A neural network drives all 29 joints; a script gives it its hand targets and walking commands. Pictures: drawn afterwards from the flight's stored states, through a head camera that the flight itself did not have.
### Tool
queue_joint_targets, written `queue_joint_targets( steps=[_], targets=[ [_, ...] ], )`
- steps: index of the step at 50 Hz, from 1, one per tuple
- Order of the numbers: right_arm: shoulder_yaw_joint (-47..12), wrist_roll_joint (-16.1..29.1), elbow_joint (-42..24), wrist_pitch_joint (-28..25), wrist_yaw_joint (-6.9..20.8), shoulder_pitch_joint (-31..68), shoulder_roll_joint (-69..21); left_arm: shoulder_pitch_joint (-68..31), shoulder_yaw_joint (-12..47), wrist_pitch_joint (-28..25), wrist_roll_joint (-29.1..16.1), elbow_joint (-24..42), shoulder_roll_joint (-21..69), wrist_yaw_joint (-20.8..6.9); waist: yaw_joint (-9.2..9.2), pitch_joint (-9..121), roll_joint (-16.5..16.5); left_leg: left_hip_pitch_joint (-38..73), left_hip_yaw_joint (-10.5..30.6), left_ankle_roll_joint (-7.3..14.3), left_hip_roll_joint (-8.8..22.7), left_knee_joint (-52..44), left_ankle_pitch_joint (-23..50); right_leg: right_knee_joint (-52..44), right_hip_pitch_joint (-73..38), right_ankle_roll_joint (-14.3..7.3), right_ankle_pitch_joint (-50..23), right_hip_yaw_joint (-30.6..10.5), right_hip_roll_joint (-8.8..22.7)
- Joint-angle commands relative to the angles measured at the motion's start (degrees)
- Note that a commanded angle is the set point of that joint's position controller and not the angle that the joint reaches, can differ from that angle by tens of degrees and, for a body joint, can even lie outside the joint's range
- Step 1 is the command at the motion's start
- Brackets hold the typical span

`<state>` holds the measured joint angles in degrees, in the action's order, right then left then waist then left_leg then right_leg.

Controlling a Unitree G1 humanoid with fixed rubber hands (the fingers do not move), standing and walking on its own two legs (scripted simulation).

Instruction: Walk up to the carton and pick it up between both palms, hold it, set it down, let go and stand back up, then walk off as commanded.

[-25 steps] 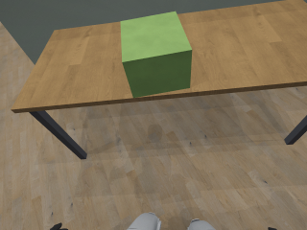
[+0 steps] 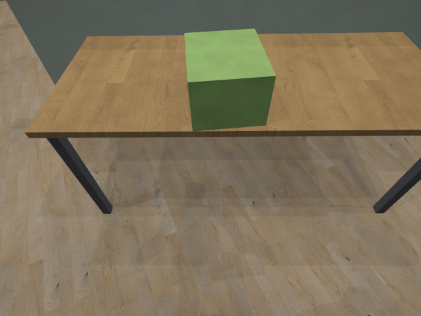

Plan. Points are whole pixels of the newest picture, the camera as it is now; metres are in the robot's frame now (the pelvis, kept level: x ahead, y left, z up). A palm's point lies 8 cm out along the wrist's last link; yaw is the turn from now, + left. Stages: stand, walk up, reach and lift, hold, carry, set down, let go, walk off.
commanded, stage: stand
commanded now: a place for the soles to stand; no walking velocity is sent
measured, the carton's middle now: (224, 78) +0.83 -0.03 -0.03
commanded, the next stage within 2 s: none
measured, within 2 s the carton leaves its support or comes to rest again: neither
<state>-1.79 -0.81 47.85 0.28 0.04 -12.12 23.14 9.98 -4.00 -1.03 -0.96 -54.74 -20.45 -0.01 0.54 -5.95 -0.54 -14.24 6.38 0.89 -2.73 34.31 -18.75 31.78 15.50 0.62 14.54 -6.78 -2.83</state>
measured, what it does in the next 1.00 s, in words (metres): stands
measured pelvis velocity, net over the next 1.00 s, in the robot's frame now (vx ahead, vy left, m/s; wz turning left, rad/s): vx -0.01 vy -0.01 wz -0.01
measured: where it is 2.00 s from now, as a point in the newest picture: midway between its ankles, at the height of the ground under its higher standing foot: outside the picture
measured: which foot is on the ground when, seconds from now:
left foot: down 0.00-1.00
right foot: down 0.00-1.00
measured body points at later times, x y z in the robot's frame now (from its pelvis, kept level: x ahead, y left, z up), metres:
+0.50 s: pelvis +0.01 -0.01 +0.01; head +0.02 -0.03 +0.46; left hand +0.10 +0.30 -0.10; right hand +0.11 -0.32 -0.11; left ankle +0.00 +0.12 -0.73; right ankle +0.02 -0.14 -0.73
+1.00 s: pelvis -0.01 -0.01 +0.01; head +0.00 -0.02 +0.46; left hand +0.07 +0.30 -0.11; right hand +0.08 -0.32 -0.11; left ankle +0.00 +0.12 -0.73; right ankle +0.02 -0.14 -0.73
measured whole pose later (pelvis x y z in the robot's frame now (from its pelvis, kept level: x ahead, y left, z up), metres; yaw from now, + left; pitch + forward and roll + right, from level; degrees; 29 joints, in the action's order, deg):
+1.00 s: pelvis -0.01 -0.01 +0.01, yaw +0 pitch -1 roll +0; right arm -1.8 -0.7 55.3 -0.5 0.3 -9.4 23.1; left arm 10.0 -4.0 -1.5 -1.0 -60.5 -20.5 -0.2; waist 0.4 -0.6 -1.0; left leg -11.7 6.3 -0.3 -1.9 26.3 -13.9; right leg 25.7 13.9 0.3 11.0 -7.1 -2.8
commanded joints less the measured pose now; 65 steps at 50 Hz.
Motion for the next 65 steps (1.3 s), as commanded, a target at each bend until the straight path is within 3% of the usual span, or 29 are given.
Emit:
queue_joint_targets(
  steps=[1,4,12,13,20,50,65],
  targets=[
    [6.15,0.45,-0.17,-2.45,-0.4,2.37,9.06,-2.79,-0.66,-2.24,1.3,3.58,-12.46,0.25,1.24,9.57,-0.12,4.07,5.09,3.75,5.92,-9.94,7.86,-6.22,-3.25,-6.42,-7.35,-7.42,7.56],
    [5.91,0.4,-0.13,-2.76,-0.29,4.9,10.23,-1.99,-0.38,-2.04,0.97,2.98,-11.81,0.13,-0.17,9.83,0.65,2.4,7.15,4.87,8.12,-11.44,10.42,-4.48,-5.22,-4.75,-9.4,-4.63,5.42],
    [5.86,0.44,0.81,-2.61,-0.23,5.89,9.73,-3.38,-0.08,-2.23,1.16,2.65,-12.51,0.14,0.29,10.15,1.22,4.86,3.73,3.47,6.1,-10.05,11.72,-7.99,-3.89,-5.49,-9.84,-7.07,7.36],
    [4.44,0.7,1.71,-2.72,-0.28,5.14,9.49,-5.31,-0.11,-2.23,1.33,2.4,-12.26,0.13,0.32,12.07,3.26,5.38,4.42,2.1,6.46,-10.39,10.44,-8.81,-6.28,-3.79,-11.08,-6.81,8.42],
    [3.96,0.62,4.05,-3.37,-0.66,6.12,9.76,-5.39,0.22,-2.14,0.95,0.86,-11.75,0.14,-0.33,12.54,0.95,6.7,3.97,1.29,7.07,-12.61,15.12,-9.09,-8.43,-3.12,-16.29,-5.64,8.01],
    [3.3,0.4,8.43,-2.94,-0.63,5.09,9.71,-4.87,0.6,-1.36,1.18,-3.71,-11.78,0.07,-0.33,9.77,0.2,4.25,4.56,1.21,7.39,-15.52,7.65,-13.07,-7.23,-2.87,-7.27,-6.24,7.47],
    [3.31,0.45,8.39,-2.84,-0.68,4.76,9.72,-4.54,0.67,-1.34,1.15,-3.85,-11.67,0.13,-0.36,9.93,0.26,4.54,4.61,1.15,7.51,-15.39,9.33,-12.72,-7.62,-2.71,-9.15,-5.94,7.47]
  ],
)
